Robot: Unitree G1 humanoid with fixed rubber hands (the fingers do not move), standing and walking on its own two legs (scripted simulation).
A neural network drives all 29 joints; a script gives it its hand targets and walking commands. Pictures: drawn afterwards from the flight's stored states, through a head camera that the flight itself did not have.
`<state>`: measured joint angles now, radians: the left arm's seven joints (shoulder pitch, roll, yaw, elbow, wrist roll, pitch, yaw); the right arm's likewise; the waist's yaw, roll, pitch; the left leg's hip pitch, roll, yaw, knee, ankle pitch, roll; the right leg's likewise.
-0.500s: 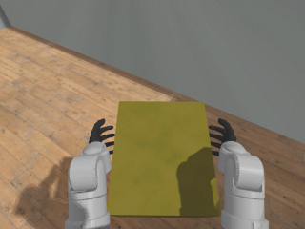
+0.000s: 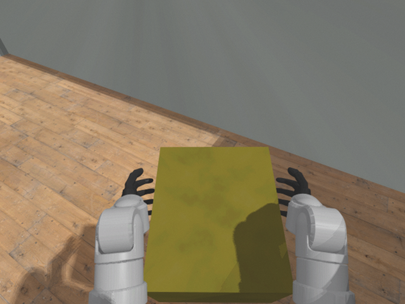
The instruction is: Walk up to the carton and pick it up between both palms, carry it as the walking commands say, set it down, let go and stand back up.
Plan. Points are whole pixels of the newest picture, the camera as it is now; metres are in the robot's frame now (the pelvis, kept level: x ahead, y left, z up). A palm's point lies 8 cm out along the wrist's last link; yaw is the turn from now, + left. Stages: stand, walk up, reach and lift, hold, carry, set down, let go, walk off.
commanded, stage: carry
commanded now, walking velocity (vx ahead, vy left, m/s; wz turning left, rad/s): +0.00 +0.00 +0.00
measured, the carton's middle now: (214, 223) +0.30 +0.00 +0.00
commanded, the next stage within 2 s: hold in 0.86 s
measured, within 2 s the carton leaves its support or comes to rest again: neither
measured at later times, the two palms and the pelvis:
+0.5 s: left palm (120, 209) +0.29 +0.18 +0.08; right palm (285, 208) +0.29 -0.13 +0.07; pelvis +0.00 +0.02 +0.00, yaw +0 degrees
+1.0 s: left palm (125, 213) +0.30 +0.18 +0.04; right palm (281, 213) +0.30 -0.13 +0.04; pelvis +0.01 +0.02 +0.01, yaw -2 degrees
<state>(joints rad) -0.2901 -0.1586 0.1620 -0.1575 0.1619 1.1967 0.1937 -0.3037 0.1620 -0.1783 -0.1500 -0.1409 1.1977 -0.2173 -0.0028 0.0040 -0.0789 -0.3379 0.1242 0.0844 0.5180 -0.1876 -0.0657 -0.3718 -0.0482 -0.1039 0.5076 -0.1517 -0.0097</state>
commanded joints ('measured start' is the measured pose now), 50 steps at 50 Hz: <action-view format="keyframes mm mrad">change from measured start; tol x2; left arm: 1 -537 -985 -701 12 -449 -3 -395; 9 -510 -959 -675 29 -415 -61 -384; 28 -361 -857 -632 11 -338 -172 -363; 43 -335 -808 -616 17 -311 -223 -354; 44 -223 -657 -342 368 -91 -314 -378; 45 -298 -639 -383 430 -100 -400 -385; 47 -431 -815 -507 308 -156 -495 -404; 49 -537 -873 -528 251 -183 -523 -412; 50 -598 -885 -533 266 -185 -528 -423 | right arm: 1 -516 972 680 28 439 2 431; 12 -463 920 618 47 388 -86 425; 24 -391 855 616 13 348 -151 409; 43 -341 795 606 26 307 -224 392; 44 -202 691 326 377 64 -323 424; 45 -273 696 364 446 68 -412 426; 47 -459 826 526 283 136 -516 474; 48 -555 860 585 240 170 -539 494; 49 -619 884 602 229 193 -547 501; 50 -645 899 582 270 186 -545 499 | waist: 1 -2 -12 -199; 10 3 45 -234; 25 1 -3 -253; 43 -1 -9 -236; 44 -21 -3 -28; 45 -19 7 -45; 46 -1 36 -113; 48 77 37 -269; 49 83 34 -316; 50 49 15 -302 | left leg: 1 55 30 -41 -100 -137 38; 8 20 51 -75 -155 -162 45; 24 50 31 -53 -88 -52 46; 43 45 26 -43 -65 -44 42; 44 51 -228 -102 -170 -106 111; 45 58 -229 -123 -186 -138 133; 48 138 -215 -131 -197 -35 116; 49 147 -215 -120 -198 -24 111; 50 143 -214 -115 -207 -55 111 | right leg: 1 48 -97 96 -143 -169 5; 8 93 -77 62 -76 -60 12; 13 100 -79 57 -68 -24 13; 43 75 -100 77 -79 -15 14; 44 228 103 152 -115 -17 -51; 45 246 113 167 -113 -41 -51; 47 336 141 153 -102 36 -38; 50 397 144 154 -120 -7 -20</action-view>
